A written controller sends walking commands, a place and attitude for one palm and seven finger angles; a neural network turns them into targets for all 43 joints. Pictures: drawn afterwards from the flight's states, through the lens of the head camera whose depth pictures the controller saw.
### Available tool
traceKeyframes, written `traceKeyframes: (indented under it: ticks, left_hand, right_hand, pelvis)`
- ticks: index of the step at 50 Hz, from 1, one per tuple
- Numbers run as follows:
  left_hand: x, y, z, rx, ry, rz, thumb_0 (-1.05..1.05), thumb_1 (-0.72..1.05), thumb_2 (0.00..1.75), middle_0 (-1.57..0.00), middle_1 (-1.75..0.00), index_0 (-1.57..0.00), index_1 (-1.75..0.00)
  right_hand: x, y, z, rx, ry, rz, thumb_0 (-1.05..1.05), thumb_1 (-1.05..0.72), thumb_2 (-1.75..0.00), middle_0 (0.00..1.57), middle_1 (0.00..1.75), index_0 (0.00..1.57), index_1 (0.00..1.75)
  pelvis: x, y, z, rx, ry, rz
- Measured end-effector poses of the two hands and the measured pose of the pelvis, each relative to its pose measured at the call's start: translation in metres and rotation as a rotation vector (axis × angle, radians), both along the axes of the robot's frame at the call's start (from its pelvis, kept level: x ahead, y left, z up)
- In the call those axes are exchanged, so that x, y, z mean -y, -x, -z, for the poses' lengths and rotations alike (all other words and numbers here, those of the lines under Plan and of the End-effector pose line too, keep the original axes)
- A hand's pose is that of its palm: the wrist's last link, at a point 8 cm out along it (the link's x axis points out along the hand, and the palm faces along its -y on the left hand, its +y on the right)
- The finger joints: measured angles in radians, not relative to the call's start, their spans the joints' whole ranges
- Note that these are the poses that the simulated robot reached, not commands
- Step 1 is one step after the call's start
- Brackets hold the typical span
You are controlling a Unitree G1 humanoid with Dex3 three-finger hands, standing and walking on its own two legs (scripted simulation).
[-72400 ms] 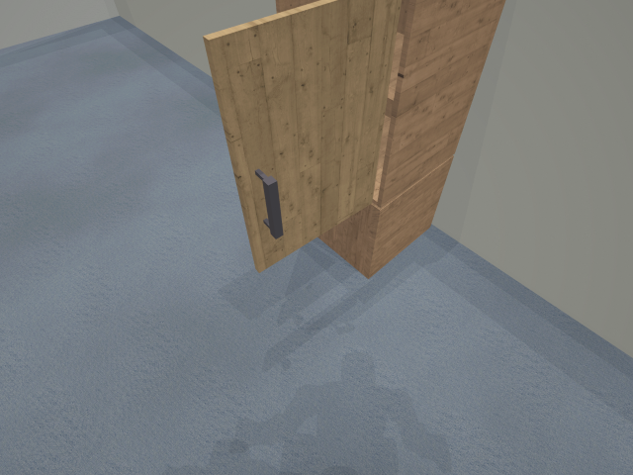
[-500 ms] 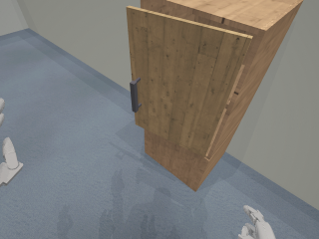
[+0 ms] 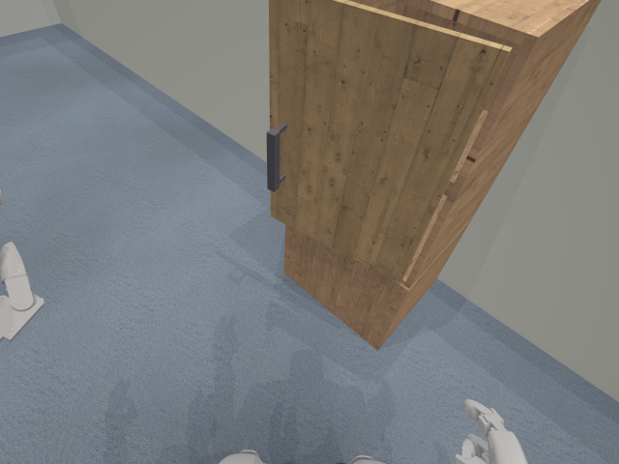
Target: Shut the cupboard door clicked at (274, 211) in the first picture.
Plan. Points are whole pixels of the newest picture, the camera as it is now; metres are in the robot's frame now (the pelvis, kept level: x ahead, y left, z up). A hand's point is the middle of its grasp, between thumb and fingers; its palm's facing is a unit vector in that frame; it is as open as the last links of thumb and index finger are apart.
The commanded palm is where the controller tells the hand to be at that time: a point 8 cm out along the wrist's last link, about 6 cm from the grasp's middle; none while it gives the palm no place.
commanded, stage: step back with the hand held close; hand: left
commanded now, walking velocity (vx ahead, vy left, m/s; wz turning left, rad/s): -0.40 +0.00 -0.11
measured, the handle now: (278, 157) +0.76 +0.10 -0.08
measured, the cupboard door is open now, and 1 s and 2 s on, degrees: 11 11 11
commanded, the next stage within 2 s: stop stepping back and stand still in 0.28 s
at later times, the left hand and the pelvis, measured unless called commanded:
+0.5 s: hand (21, 450) +0.10 +0.20 +0.20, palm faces +0.23 -0.80 -0.55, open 7.4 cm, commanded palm +0.06 +0.25 +0.20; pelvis -0.11 -0.03 +0.01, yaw -7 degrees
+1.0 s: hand out of the picture +0.03 +0.26 +0.21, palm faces +0.37 -0.78 -0.51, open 7.4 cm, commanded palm -0.04 +0.30 +0.20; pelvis -0.19 +0.00 +0.02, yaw -2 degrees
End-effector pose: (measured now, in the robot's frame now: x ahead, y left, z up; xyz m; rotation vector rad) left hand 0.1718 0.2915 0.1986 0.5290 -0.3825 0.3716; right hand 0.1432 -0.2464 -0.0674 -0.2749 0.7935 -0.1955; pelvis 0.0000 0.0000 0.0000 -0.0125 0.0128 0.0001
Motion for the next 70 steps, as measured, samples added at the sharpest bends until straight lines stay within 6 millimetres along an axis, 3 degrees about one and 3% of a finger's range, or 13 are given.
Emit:
traceKeyframes:
  ticks: [9,13,17,22,28,33,38,43,50,56,59,63,70]
  left_hand:
    - [-0.027,0.035,-0.014,-0.009,-0.033,-0.061,0.01,0.88,0.9,-0.22,-0.31,-0.22,-0.3]
    - [-0.011,0.041,-0.007,-0.015,0.037,-0.036,0.02,0.89,0.9,-0.21,-0.31,-0.21,-0.3]
    - [0.024,0.043,0.002,-0.034,0.023,0.081,0.02,0.89,0.9,-0.21,-0.3,-0.21,-0.3]
    - [0.056,0.073,-0.015,-0.045,-0.082,0.24,0.02,0.88,0.9,-0.21,-0.31,-0.22,-0.3]
    - [0.031,0.116,-0.029,-0.028,-0.151,0.148,0.01,0.88,0.9,-0.22,-0.31,-0.22,-0.3]
    - [-0.002,0.131,-0.002,-0.053,0.039,-0.03,0.01,0.88,0.9,-0.22,-0.31,-0.22,-0.3]
    - [0.007,0.143,0.028,-0.105,0.163,-0.013,0.02,0.89,0.9,-0.21,-0.3,-0.21,-0.3]
    - [0.017,0.152,0.013,-0.031,0.098,0.104,0.02,0.89,0.9,-0.21,-0.31,-0.21,-0.3]
    - [-0.004,0.18,-0.028,-0.059,-0.092,0.042,0.02,0.88,0.9,-0.22,-0.31,-0.22,-0.3]
    - [-0.023,0.212,-0.012,-0.114,-0.013,-0.065,0.01,0.89,0.9,-0.21,-0.31,-0.22,-0.3]
    - [-0.036,0.207,0.011,-0.096,0.1,-0.127,0.01,0.89,0.9,-0.21,-0.31,-0.22,-0.3]
    - [-0.041,0.191,0.028,-0.13,0.188,-0.13,0.01,0.89,0.9,-0.21,-0.31,-0.21,-0.3]
    - [-0.01,0.176,-0.008,-0.045,0.058,0.064,0.02,0.89,0.9,-0.21,-0.3,-0.21,-0.3]
  right_hand:
    - [-0.025,0.01,-0.014,0.048,-0.024,-0.02,0.01,-0.9,-0.9,0.2,0.3,0.2,0.3]
    - [-0.029,0.012,-0.018,0.086,-0.038,-0.072,0.01,-0.9,-0.9,0.2,0.3,0.2,0.3]
    - [-0.019,0.027,-0.011,0.132,-0.06,-0.087,0.01,-0.9,-0.9,0.21,0.3,0.21,0.31]
    - [0.006,0.079,-0.011,0.121,-0.074,0.018,0.01,-0.9,-0.9,0.21,0.3,0.21,0.31]
    - [0.04,0.145,-0.016,0.103,0.012,0.137,0.01,-0.9,-0.9,0.2,0.3,0.2,0.3]
    - [0.05,0.188,-0.007,0.057,0.041,0.174,0.01,-0.9,-0.9,0.2,0.3,0.2,0.3]
    - [0.038,0.215,-0.005,0.009,0.05,0.155,0.01,-0.9,-0.9,0.2,0.3,0.2,0.3]
    - [0.015,0.219,-0.006,0.022,0.046,0.123,0.01,-0.9,-0.9,0.2,0.3,0.2,0.3]
    - [-0.024,0.204,-0.008,0.085,-0.078,0.034,0.01,-0.9,-0.9,0.2,0.3,0.2,0.3]
    - [-0.032,0.2,0.001,0.051,-0.09,0.007,0.01,-0.9,-0.9,0.21,0.3,0.21,0.31]
    - [-0.032,0.197,0.006,0.034,-0.048,-0.005,0.01,-0.9,-0.9,0.21,0.3,0.21,0.3]
    - [-0.035,0.192,-0.007,0.068,-0.027,-0.002,0.01,-0.9,-0.9,0.2,0.3,0.2,0.3]
    - [-0.039,0.194,-0.032,0.168,-0.037,0.006,0.01,-0.9,-0.9,0.2,0.3,0.2,0.3]
  pelvis:
    - [-0.003,0.017,-0.012,-0.059,0.072,0.016]
    - [0.004,0.038,-0.015,-0.098,0.057,0.058]
    - [0.016,0.078,-0.006,-0.098,0.034,0.1]
    - [0.026,0.11,-0.006,-0.036,0.057,0.095]
    - [0.024,0.113,-0.006,-0.009,0.015,0.105]
    - [0.016,0.131,-0.009,0.028,0.023,0.088]
    - [0.01,0.148,-0.009,0.05,0.028,0.069]
    - [0.003,0.16,-0.005,0.063,0.042,0.06]
    - [0.0,0.188,-0.015,0.027,0.032,0.027]
    - [-0.012,0.18,-0.015,0.013,0.003,0.066]
    - [-0.021,0.179,-0.011,0.021,0.008,0.034]
    - [-0.026,0.188,-0.015,0.035,-0.004,0.064]
    - [-0.021,0.201,-0.02,0.014,-0.001,0.068]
